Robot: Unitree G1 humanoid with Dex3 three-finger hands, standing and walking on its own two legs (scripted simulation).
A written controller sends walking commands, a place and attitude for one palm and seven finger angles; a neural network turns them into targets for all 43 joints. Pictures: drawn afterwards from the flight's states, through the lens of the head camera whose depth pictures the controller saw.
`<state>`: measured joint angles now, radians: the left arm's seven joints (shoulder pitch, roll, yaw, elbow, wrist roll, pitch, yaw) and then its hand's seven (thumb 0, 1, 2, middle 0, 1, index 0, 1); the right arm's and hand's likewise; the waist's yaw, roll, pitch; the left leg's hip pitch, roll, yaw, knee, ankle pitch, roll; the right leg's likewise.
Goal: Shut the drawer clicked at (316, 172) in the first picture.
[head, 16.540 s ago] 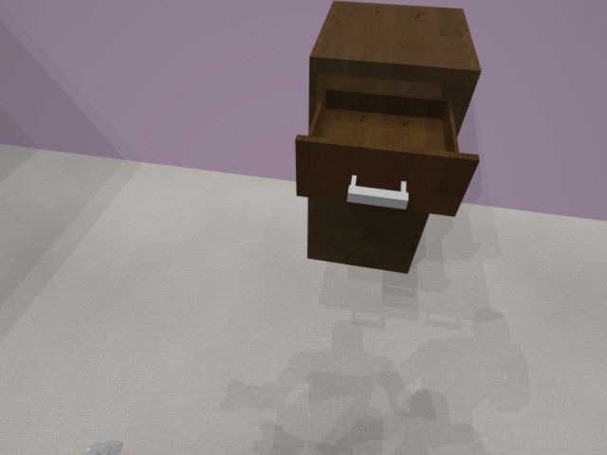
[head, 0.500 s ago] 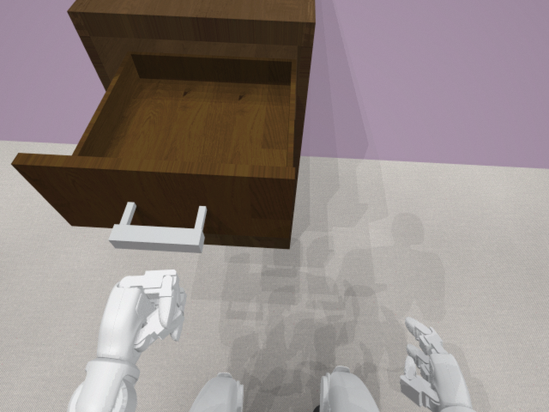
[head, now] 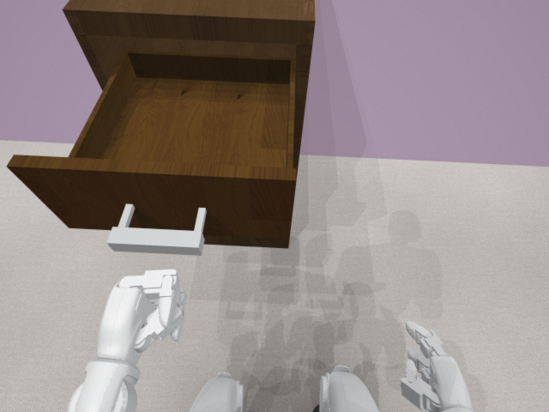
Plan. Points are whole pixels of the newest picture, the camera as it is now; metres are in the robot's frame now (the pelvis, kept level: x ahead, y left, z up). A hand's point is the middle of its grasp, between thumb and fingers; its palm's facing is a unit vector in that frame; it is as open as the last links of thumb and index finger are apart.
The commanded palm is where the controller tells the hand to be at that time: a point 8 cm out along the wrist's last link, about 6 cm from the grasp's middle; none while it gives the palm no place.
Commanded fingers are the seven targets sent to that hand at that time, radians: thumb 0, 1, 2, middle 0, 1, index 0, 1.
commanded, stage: push the drawer shut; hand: left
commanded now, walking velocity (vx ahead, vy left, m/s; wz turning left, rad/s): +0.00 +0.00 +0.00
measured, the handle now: (161, 227) +0.36 +0.18 +0.05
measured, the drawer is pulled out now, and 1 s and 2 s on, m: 0.30 0.24 0.10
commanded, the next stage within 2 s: none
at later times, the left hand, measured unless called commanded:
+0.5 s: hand (189, 282) +0.28 +0.13 +0.04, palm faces -0.07 -1.00 -0.06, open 3.0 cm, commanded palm +0.29 +0.18 +0.05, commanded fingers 0.00 0.90 0.90 -1.40 -1.60 -1.40 -1.60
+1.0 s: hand (193, 242) +0.34 +0.13 +0.04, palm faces -0.07 -1.00 -0.06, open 3.0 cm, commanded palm +0.34 +0.19 +0.05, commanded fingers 0.00 0.90 0.90 -1.40 -1.60 -1.40 -1.60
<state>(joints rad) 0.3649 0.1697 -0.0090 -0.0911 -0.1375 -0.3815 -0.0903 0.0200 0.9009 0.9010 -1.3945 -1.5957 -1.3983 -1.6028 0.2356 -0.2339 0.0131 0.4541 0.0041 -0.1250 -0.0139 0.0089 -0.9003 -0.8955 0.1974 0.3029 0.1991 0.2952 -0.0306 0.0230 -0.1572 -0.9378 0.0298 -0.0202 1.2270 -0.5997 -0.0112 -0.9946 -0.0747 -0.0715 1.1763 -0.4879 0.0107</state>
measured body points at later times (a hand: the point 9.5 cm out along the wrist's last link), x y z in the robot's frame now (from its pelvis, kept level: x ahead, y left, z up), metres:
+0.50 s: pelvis +0.00 +0.00 +0.00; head +0.08 +0.00 +0.44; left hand +0.28 +0.18 +0.05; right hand +0.16 -0.24 -0.09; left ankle +0.00 +0.12 -0.64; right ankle +0.04 -0.13 -0.64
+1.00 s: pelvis -0.02 +0.00 +0.00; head +0.07 +0.00 +0.45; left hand +0.34 +0.18 +0.05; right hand +0.12 -0.25 -0.10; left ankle +0.00 +0.12 -0.64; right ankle +0.04 -0.13 -0.64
